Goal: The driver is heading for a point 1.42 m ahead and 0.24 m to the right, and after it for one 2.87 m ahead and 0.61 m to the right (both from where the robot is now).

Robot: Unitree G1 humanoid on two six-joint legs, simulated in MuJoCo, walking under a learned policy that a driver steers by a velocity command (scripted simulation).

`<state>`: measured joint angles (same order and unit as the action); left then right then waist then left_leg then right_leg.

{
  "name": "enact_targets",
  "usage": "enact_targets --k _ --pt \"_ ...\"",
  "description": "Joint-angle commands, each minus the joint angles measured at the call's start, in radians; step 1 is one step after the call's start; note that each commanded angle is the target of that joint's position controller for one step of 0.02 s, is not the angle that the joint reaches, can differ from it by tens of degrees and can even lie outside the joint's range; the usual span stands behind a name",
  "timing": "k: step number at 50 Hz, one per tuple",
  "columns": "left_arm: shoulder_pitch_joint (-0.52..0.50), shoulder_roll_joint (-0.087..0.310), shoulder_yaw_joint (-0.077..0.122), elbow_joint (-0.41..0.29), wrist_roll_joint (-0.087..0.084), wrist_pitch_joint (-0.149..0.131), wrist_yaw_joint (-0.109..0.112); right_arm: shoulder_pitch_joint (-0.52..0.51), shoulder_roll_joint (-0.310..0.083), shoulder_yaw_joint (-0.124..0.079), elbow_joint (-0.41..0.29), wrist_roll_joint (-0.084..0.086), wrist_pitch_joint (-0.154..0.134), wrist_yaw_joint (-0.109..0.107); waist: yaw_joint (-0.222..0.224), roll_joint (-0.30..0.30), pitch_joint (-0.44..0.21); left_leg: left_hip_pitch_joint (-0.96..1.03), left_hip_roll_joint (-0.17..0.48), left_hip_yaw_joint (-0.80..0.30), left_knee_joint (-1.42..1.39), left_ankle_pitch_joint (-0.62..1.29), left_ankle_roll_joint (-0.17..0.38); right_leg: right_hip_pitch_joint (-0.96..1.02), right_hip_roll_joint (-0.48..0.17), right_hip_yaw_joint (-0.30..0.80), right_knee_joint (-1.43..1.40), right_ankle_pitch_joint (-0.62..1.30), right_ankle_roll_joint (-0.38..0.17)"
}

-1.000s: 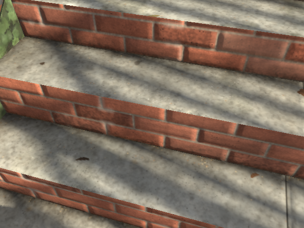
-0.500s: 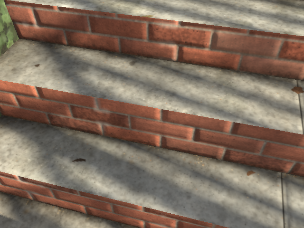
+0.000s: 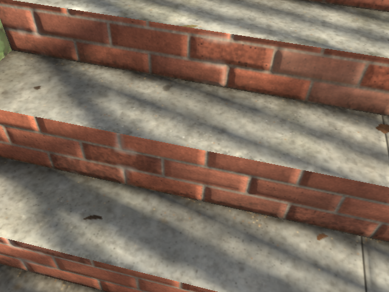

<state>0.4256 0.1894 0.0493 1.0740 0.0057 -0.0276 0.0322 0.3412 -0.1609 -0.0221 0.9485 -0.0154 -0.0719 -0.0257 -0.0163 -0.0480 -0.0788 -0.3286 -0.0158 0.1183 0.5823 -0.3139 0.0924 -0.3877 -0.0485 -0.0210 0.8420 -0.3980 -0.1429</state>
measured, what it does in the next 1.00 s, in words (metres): climbs: right foot 0.21 m higher, then left foot 0.18 m higher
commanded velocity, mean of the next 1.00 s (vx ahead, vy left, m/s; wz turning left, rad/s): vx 0.47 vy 0.00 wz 0.00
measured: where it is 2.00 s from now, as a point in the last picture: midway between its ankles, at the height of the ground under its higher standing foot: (178, 32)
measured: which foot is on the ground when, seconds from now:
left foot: down 0.00-0.32, up 0.34-0.86, down 0.88-1.00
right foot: up 0.00-0.30, down 0.32-0.92, up 0.94-1.00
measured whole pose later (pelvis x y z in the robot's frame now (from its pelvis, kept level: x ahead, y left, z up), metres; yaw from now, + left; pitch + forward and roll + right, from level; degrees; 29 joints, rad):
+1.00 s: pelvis +0.43 +0.04 +0.31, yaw +0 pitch +3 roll +4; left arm 0.42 0.13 0.08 0.92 0.01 -0.15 -0.02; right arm 0.07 -0.14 -0.03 0.78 -0.02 -0.02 -0.01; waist 0.03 -0.02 -0.03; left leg -0.74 0.00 0.24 1.14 -0.46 0.12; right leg -0.47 -0.01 0.10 1.57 0.04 -0.10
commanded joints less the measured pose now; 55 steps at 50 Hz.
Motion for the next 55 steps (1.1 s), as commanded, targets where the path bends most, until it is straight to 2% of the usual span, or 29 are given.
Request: enact_targets --k 1,3,5,9,11,13,14,15,16,17,18,19,20,21,23,24,28,32,37,40,41,43,45,46,47,48,50,51,55 --pt "-0.136 0.027 0.006 -0.132 0.032 -0.053 -0.033 0.293 -0.158 -0.041 0.077 0.000 0.011 -0.022 -0.064 0.289 0.114 0.339 0.444 -0.845 -0.545 -0.575 0.237 -0.671 0.020 -0.029 0.920 -0.001 0.029" --pt "-0.378 -0.071 -0.028 -0.271 0.038 -0.075 -0.027 0.221 -0.128 -0.034 0.085 -0.021 -0.018 0.004 -0.045 0.084 0.183 0.308 0.379 -0.560 -0.460 -0.301 0.196 -0.925 -0.007 -0.002 1.377 0.077 0.023" --pt "-0.401 -0.118 -0.055 -0.343 0.034 -0.073 -0.024 0.228 -0.037 -0.007 0.129 -0.032 -0.041 0.020 -0.008 0.019 0.165 0.302 0.324 -0.409 -0.382 -0.128 0.122 -1.026 -0.010 0.038 1.534 0.051 -0.015" --pt "-0.507 -0.159 -0.105 -0.484 -0.009 -0.047 -0.008 0.194 -0.044 0.016 0.146 -0.035 -0.052 0.029 0.048 0.032 0.231 0.109 0.304 -0.261 -0.479 -0.093 0.066 -1.089 0.023 0.018 1.514 -0.031 -0.048" --pt "-0.588 -0.118 -0.120 -0.552 -0.009 -0.023 -0.004 0.161 -0.019 0.037 0.155 0.004 -0.047 0.024 0.062 0.040 0.277 -0.130 0.205 -0.118 -0.631 0.110 0.056 -0.818 -0.015 -0.126 1.100 0.038 -0.031" --pt "-0.500 -0.121 -0.146 -0.531 -0.055 -0.003 0.003 0.130 -0.058 0.033 0.144 0.068 -0.028 -0.018 0.091 0.142 0.135 -0.207 0.174 0.012 -0.705 0.867 0.124 -0.257 0.024 -0.217 0.663 -0.038 -0.051" --pt "-0.373 -0.094 -0.131 -0.453 -0.072 0.002 0.008 0.177 -0.099 0.032 0.126 0.098 -0.046 -0.030 0.107 0.158 -0.012 -0.071 0.212 0.014 -0.520 1.545 0.161 -0.079 0.098 -0.249 0.655 -0.108 -0.047" --pt "-0.154 -0.065 -0.107 -0.388 -0.066 0.011 0.016 0.179 -0.226 -0.004 0.121 0.094 -0.065 -0.033 0.207 0.247 -0.162 0.118 0.285 -0.004 -0.279 1.988 0.170 -0.010 0.127 -0.234 0.621 -0.132 -0.051" --pt "-0.043 -0.008 -0.084 -0.365 -0.030 0.009 0.015 0.156 -0.284 -0.036 0.104 0.106 -0.072 -0.013 0.261 0.246 -0.274 0.247 0.295 -0.023 -0.028 2.010 0.146 0.067 0.144 -0.159 0.384 -0.137 -0.058" --pt "-0.077 0.083 -0.046 -0.334 -0.005 -0.001 0.024 0.232 -0.207 -0.034 0.050 0.077 -0.086 0.013 0.168 0.071 -0.388 0.048 0.214 -0.100 0.276 1.745 0.090 0.285 0.013 0.197 0.206 -0.307 -0.129" --pt "0.052 0.181 -0.009 -0.282 0.036 0.028 0.032 0.163 -0.188 -0.043 0.020 0.042 -0.104 0.064 0.212 -0.167 -0.483 -0.079 0.054 -0.120 0.669 0.991 0.081 0.332 -0.158 0.679 -0.196 -0.515 -0.227" --pt "-0.066 0.209 0.028 -0.252 0.025 0.054 0.041 0.008 -0.137 -0.062 -0.041 -0.029 -0.098 0.094 0.169 -0.201 -0.387 -0.299 -0.085 -0.239 1.149 0.399 0.055 0.213 -0.161 0.955 -0.498 -0.682 -0.229" --pt "-0.185 0.180 0.029 -0.230 0.021 0.033 0.038 -0.096 -0.025 -0.043 -0.153 -0.067 -0.074 0.089 0.084 -0.044 -0.162 -0.517 -0.065 -0.296 1.415 0.339 0.039 0.058 -0.195 0.844 -0.495 -0.663 -0.145" --pt "-0.200 0.107 0.016 -0.165 0.027 0.008 0.031 -0.170 0.059 -0.017 -0.205 -0.073 -0.054 0.072 0.046 0.032 0.021 -0.651 -0.047 -0.287 1.467 0.360 0.060 -0.077 -0.193 0.685 -0.407 -0.569 -0.078" --pt "-0.215 -0.096 -0.028 -0.061 0.043 -0.024 0.004 -0.114 0.148 0.026 -0.253 -0.054 -0.033 0.049 -0.068 0.057 0.142 -0.768 -0.052 -0.310 1.544 0.315 0.078 -0.208 -0.137 0.426 -0.376 -0.330 0.005" --pt "-0.207 -0.137 -0.039 -0.036 0.037 -0.040 -0.009 -0.067 0.163 0.036 -0.237 -0.035 -0.024 0.043 -0.095 0.069 0.160 -0.792 -0.049 -0.317 1.533 0.300 0.075 -0.215 -0.126 0.336 -0.391 -0.243 0.022" --pt "-0.182 -0.054 -0.034 -0.024 0.011 -0.103 -0.039 -0.147 0.093 0.046 -0.259 -0.008 0.001 0.012 -0.106 0.100 0.172 -0.773 -0.028 -0.211 1.313 0.396 0.037 -0.273 -0.089 0.105 -0.476 -0.003 0.017" --pt "0.045 0.019 -0.014 0.014 0.000 -0.128 -0.025 -0.321 0.118 0.053 -0.306 -0.002 0.006 -0.009 0.004 -0.009 0.145 -1.150 0.029 -0.137 1.648 0.234 0.037 0.096 -0.190 0.256 -0.583 -0.073 -0.054" --pt "0.188 -0.004 -0.002 0.014 0.008 -0.114 0.007 -0.608 0.115 0.068 -0.477 -0.025 0.020 0.026 0.098 -0.019 0.143 -1.230 0.149 -0.038 1.387 0.095 0.035 0.337 -0.200 0.233 -0.742 -0.066 -0.051" --pt "0.228 0.011 0.014 0.021 -0.012 -0.103 0.038 -0.635 0.135 0.086 -0.504 0.002 0.052 0.047 0.131 -0.083 0.146 -0.924 0.168 0.060 0.994 -0.099 0.072 0.369 -0.182 0.113 -0.956 0.339 -0.107" --pt "0.159 -0.033 -0.004 -0.014 -0.020 -0.093 0.035 -0.547 0.149 0.087 -0.454 0.020 0.053 0.054 0.088 -0.023 0.074 -0.586 0.102 0.170 0.789 -0.097 0.090 0.235 -0.126 -0.017 -0.919 0.610 -0.092" --pt "0.166 0.108 0.011 -0.058 -0.034 -0.127 0.019 -0.280 0.097 0.051 -0.349 0.031 0.057 0.036 -0.029 -0.076 -0.163 -0.199 -0.029 0.184 0.747 -0.137 0.111 0.322 -0.221 -0.052 -0.581 1.770 -0.104" --pt "0.097 0.222 0.054 -0.101 -0.056 -0.173 -0.035 -0.011 -0.048 -0.008 -0.285 0.005 0.058 0.014 -0.160 -0.184 -0.367 0.108 -0.030 -0.015 0.449 -0.149 0.116 0.352 -0.197 -0.011 -0.161 1.790 -0.064" --pt "0.071 0.127 0.044 -0.171 -0.069 -0.181 -0.063 0.060 -0.142 -0.047 -0.242 -0.026 0.057 -0.008 -0.155 0.010 -0.369 0.272 0.222 -0.531 0.225 -0.374 0.225 -0.027 -0.072 0.015 0.187 1.477 -0.002" --pt "-0.071 0.084 0.061 -0.207 -0.036 -0.179 -0.085 0.074 -0.223 -0.087 -0.224 -0.023 0.074 -0.011 -0.204 0.168 -0.359 0.272 0.351 -1.017 -0.274 -0.488 0.254 -0.233 0.139 0.076 0.739 0.465 0.038" --pt "-0.082 -0.022 0.052 -0.262 0.020 -0.169 -0.078 -0.073 -0.218 -0.094 -0.213 -0.003 0.060 0.000 -0.116 0.115 -0.319 0.214 0.374 -1.034 -0.315 -0.457 0.200 -0.373 0.128 0.255 1.164 0.409 0.062" --pt "-0.209 -0.092 0.019 -0.392 0.049 -0.145 -0.055 -0.151 -0.076 -0.061 -0.083 0.004 0.020 0.007 0.003 0.002 -0.022 -0.008 0.316 -0.689 -0.169 -0.361 0.145 -0.575 0.082 0.166 1.328 0.498 0.019" --pt "-0.208 -0.143 -0.009 -0.411 0.048 -0.133 -0.048 -0.104 0.037 -0.029 -0.008 -0.003 0.000 0.014 0.049 -0.028 0.053 -0.077 0.277 -0.543 -0.117 -0.229 0.114 -0.631 0.081 0.178 1.356 0.484 -0.005" --pt "-0.232 -0.230 -0.072 -0.447 0.005 -0.081 -0.034 0.005 0.052 -0.007 0.100 -0.019 -0.051 0.031 0.083 0.025 0.158 -0.071 0.237 -0.242 -0.229 0.136 0.039 -0.848 0.095 0.201 1.362 0.323 -0.024"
